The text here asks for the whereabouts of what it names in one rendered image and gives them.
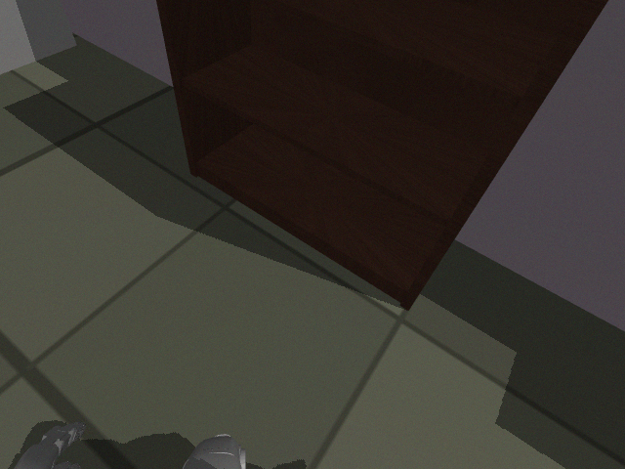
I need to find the bookshelf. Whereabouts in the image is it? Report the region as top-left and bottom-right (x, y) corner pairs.
(156, 0), (608, 311)

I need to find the left robot hand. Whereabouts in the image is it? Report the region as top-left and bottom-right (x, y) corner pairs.
(14, 422), (86, 469)

